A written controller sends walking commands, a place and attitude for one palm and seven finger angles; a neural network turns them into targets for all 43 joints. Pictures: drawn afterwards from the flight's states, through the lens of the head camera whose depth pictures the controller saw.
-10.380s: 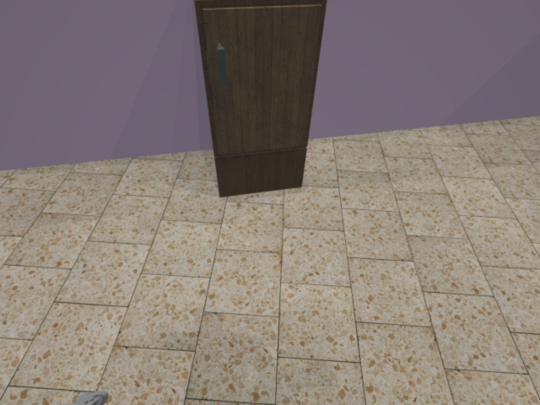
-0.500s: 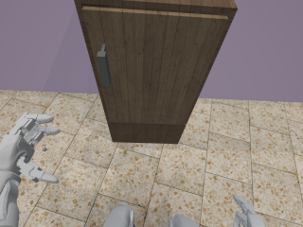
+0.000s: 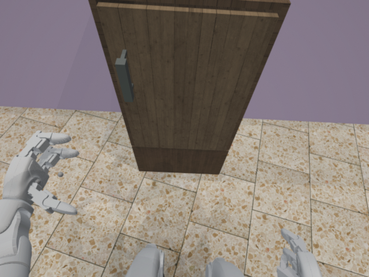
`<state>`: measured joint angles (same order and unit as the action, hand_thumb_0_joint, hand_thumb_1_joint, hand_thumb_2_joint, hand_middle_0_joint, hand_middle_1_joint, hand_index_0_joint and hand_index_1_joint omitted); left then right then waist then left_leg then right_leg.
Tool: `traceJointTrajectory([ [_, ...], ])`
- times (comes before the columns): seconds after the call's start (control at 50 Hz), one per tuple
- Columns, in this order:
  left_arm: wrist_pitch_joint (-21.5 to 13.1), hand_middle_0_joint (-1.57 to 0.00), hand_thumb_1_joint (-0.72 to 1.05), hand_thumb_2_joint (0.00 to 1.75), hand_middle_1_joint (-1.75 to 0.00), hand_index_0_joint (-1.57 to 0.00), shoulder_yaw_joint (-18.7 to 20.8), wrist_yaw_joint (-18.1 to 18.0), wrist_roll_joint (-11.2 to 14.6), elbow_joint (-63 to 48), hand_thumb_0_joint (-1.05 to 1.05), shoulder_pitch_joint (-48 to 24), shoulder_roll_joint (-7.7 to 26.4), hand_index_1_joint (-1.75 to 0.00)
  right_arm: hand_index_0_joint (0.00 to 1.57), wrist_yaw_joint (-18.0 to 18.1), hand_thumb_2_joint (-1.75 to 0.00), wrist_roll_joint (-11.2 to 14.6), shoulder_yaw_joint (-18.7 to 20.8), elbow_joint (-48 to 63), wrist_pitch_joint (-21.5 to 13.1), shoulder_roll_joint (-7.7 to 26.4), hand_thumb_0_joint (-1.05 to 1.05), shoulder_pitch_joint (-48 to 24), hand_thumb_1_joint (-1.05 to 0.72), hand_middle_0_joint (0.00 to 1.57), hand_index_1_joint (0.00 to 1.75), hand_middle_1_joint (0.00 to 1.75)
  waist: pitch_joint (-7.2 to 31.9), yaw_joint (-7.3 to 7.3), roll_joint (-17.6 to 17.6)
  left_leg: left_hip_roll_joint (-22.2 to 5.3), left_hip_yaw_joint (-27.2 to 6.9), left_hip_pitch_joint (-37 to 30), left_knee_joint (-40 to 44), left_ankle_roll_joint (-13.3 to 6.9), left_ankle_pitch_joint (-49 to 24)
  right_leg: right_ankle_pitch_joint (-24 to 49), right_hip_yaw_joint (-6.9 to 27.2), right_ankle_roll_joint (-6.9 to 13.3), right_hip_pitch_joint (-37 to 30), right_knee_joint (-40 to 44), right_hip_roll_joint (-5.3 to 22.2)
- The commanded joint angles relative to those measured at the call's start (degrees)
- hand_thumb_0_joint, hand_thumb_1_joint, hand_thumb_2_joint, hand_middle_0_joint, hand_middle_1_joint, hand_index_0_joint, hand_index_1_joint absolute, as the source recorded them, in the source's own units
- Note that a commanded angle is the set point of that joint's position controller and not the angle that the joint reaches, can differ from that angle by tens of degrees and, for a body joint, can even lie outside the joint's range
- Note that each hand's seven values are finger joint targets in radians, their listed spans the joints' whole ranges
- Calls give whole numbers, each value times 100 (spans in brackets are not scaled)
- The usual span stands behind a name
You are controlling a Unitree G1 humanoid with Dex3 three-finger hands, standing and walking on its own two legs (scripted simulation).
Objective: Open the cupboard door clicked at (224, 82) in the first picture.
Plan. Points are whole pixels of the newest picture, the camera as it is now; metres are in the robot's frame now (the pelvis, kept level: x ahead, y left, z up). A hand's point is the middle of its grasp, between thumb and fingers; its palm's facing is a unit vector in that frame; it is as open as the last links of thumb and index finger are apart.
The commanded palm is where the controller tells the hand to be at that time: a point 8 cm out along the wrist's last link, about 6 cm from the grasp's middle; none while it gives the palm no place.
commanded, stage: move the hooked fingers beside the handle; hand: left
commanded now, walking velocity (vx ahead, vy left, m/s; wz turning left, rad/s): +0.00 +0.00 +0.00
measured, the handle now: (126, 76) +0.60 +0.20 +0.04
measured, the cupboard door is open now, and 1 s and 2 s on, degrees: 0 0 0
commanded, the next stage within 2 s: none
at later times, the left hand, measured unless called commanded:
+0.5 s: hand (80, 136) +0.39 +0.26 +0.05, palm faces +0.00 -1.00 -0.04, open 14.0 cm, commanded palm +0.37 +0.31 +0.05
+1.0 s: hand (90, 111) +0.46 +0.26 +0.04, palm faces +0.02 -1.00 -0.03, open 14.0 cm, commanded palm +0.45 +0.30 +0.04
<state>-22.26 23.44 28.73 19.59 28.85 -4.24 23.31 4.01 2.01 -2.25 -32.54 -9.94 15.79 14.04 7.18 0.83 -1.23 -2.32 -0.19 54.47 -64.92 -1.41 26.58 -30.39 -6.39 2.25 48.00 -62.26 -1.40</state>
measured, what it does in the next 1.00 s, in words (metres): stands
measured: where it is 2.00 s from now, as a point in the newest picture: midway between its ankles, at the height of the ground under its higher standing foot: outside the picture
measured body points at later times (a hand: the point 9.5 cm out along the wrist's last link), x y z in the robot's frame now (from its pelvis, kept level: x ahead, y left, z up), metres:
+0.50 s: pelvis +0.01 +0.01 +0.00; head +0.11 +0.03 +0.44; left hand +0.38 +0.31 +0.05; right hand +0.10 -0.26 -0.10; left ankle +0.05 +0.10 -0.65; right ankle +0.00 -0.10 -0.65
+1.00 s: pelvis +0.00 +0.01 -0.02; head +0.13 +0.04 +0.42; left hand +0.46 +0.31 +0.05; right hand +0.04 -0.26 -0.12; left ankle +0.05 +0.10 -0.65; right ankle +0.00 -0.10 -0.65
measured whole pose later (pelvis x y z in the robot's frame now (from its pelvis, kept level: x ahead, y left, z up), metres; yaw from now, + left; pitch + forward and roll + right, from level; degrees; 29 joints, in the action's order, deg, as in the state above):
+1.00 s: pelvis +0.00 +0.01 -0.02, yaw -2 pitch +22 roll -4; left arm -25.4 26.8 22.2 8.9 61.5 -41.0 32.7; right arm 2.2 0.5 -2.2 -36.3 -0.3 15.9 18.9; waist 7.1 7.2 -0.6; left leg -3.3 1.2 63.8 -68.5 -2.5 27.2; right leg -30.0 -4.9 1.3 57.8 -65.3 -2.1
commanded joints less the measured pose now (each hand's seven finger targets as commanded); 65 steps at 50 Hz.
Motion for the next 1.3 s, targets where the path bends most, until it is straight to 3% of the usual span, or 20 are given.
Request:
traceJointTrajectory([
  [0.0, -346, -30, -50, 30, -120, -30, 524, -68, 83, -862, 0, -2249, 1658, -120, 20, 136, -90, 16, 364, 533, -278, 901, 0, 177, -90, 20, 30, 30, 1526, 237, -432, 111, -242, -1280, 737, -81, -937, 868, 666, -71, -310, 985, -56],
  [0.02, -356, -30, -50, 30, -120, -30, 547, -71, 34, -882, 0, -2269, 1696, -120, 20, 133, -90, 16, 373, 520, -275, 897, 0, 202, -90, 20, 30, 30, 1824, 180, -503, 108, -244, -1467, 762, -79, -1127, 1069, 636, -67, -394, 930, -54],
  [0.08, -238, -30, -50, 30, -120, -30, 496, -94, -38, -802, 0, -2106, 1671, -120, 20, 98, -90, 22, 406, 545, -236, 891, 0, 268, -90, 20, 30, 30, 2129, 108, -632, 105, -221, -1727, 817, -65, -1470, 1444, 567, -79, -488, 888, -42],
  [0.16, -25, -30, -50, 30, -120, -30, 616, -216, -95, -511, 0, -1902, 1729, -120, 20, 27, -90, 25, 428, 579, -104, 888, 0, 356, -90, 20, 30, 30, 2152, 49, -487, 105, -196, -1664, 852, -59, -1767, 1799, 529, -102, -628, 867, -49],
  [0.22, 31, -30, -50, 30, -120, -30, 814, -319, -116, -182, 0, -2126, 1926, -120, 20, -1, -90, 14, 419, 563, 11, 914, 0, 433, -90, 20, 30, 30, 1999, 83, -220, 101, -158, -1366, 812, -66, -1743, 1908, 549, -124, -722, 855, -64],
  [0.24, 27, -30, -50, 30, -120, -30, 693, -336, -115, -157, 0, -2139, 1740, -120, 20, -23, -90, 11, 426, 582, 32, 886, 0, 436, -90, 20, 30, 30, 1991, 98, -266, 123, -132, -1347, 797, -69, -1740, 1934, 560, -134, -715, 854, -57],
  [0.4, -413, -30, -50, 30, -120, -30, 283, -432, -302, -259, 0, -3109, 1511, -120, 20, -61, -90, -29, 511, 373, 145, 930, 0, 676, -90, 20, 30, 30, 2269, 328, -638, 35, -281, -2038, 763, -40, -2046, 1804, 464, -76, -133, 770, -111],
  [0.42, -410, -30, -50, 30, -120, -30, 513, -456, -330, -69, 0, -3099, 1765, -120, 20, -56, -90, -36, 518, 313, 186, 974, 0, 740, -90, 20, 30, 30, 2309, 292, -454, 22, -305, -1988, 796, -25, -2021, 1789, 449, -86, -197, 776, -106],
  [0.44, -401, -30, -50, 30, -120, -30, 438, -453, -337, 56, 0, -3160, 1686, -120, 20, -55, -90, -26, 509, 298, 213, 955, 0, 713, -90, 20, 30, 30, 2216, 309, -529, 50, -271, -1912, 792, -36, -1931, 1763, 476, -92, -192, 803, -97],
  [0.5, -344, -30, -50, 30, -120, -30, 629, -506, -414, 537, 0, -3608, 1967, -120, 20, -28, -90, -33, 482, 220, 310, 986, 0, 771, -90, 20, 30, 30, 2035, 355, -332, 53, -263, -1595, 750, -64, -1706, 1649, 484, -91, -166, 782, -96],
  [0.52, -345, -30, -50, 30, -120, -30, 608, -518, -487, 612, 0, -3778, 2015, -120, 20, -31, -90, -31, 471, 214, 339, 982, 0, 776, -90, 20, 30, 30, 2063, 338, -548, 52, -262, -1637, 773, -44, -1658, 1566, 484, -88, -74, 771, -85],
  [0.62, -532, -30, -50, 30, -120, -30, 541, -599, -623, 599, 0, -4352, 2077, -120, 20, -65, -90, -83, 472, 175, 433, 986, 0, 899, -90, 20, 30, 30, 2493, 349, -913, -19, -385, -2268, 735, 20, -2143, 1683, 425, -45, 208, 676, -116],
  [0.7, -517, -30, -50, 30, -120, -30, 456, -619, -642, 1137, 0, -4436, 1923, -120, 20, -107, -90, -98, 484, 118, 544, 998, 0, 994, -90, 20, 30, 30, 2421, 434, -622, -27, -420, -2134, 688, 1, -2102, 1635, 389, -58, 294, 673, -143],
  [0.78, -358, -30, -50, 30, -120, -30, 489, -603, -747, 1992, 0, -4804, 2127, -120, 20, -111, -90, -74, 437, 111, 701, 1045, 0, 1029, -90, 20, 30, 30, 1964, 530, -312, 19, -326, -1395, 681, -58, -1386, 1290, 448, -111, 280, 747, -120],
  [0.84, -499, -30, -50, 30, -120, -30, 548, -625, -855, 1963, 0, -5354, 2370, -120, 20, -107, -90, -98, 417, 114, 773, 1046, 0, 1096, -90, 20, 30, 30, 2238, 529, -662, 18, -336, -1563, 595, -52, -1566, 1373, 469, -83, 386, 649, -125],
  [0.94, -797, -30, -50, 30, -120, -30, 514, -690, -965, 1975, 0, -6224, 2542, -120, 20, -107, -90, -156, 412, -34, 842, 1083, 0, 1207, -90, 20, 30, 30, 2607, 715, -953, -50, -498, -1917, 450, -29, -1660, 1223, 449, -72, 838, 527, -162],
  [1.1, -385, -30, -50, 30, -120, -30, 529, -683, -1141, 2865, 0, -6651, 2885, -120, 20, -105, -90, -180, 330, -90, 1014, 1179, 0, 1443, -90, 20, 30, 30, 2540, 900, -892, -52, -525, -1484, 291, -85, -1590, 1196, 430, -98, 1011, 460, -166],
  [1.22, -494, -30, -50, 30, -120, -30, 911, -806, -1262, 2604, 0, -7080, 3529, -120, 20, -137, -90, -243, 313, -87, 1116, 1225, 0, 1620, -90, 20, 30, 30, 3146, 881, -1181, -106, -546, -1718, 122, -58, -2155, 1555, 429, -99, 967, 320, -197],
  [1.24, -485, -30, -50, 30, -120, -30, 802, -805, -1279, 2648, 0, -7178, 3412, -120, 20, -155, -90, -248, 305, -98, 1132, 1202, 0, 1625, -90, 20, 30, 30, 3135, 935, -1246, -102, -549, -1717, 81, -60, -2204, 1589, 427, -102, 1030, 310, -204],
  [1.28, -398, -30, -50, 30, -120, -30, 900, -801, -1335, 2910, 0, -7171, 3602, -120, 20, -170, -90, -250, 280, -127, 1179, 1222, 0, 1674, -90, 20, 30, 30, 2960, 982, -1130, -112, -518, -1454, 22, -82, -2142, 1621, 448, -121, 967, 324, -217],
])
